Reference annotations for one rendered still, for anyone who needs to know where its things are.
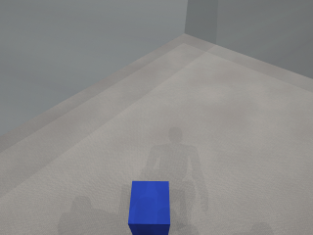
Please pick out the carton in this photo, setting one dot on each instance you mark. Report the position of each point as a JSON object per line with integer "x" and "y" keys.
{"x": 149, "y": 209}

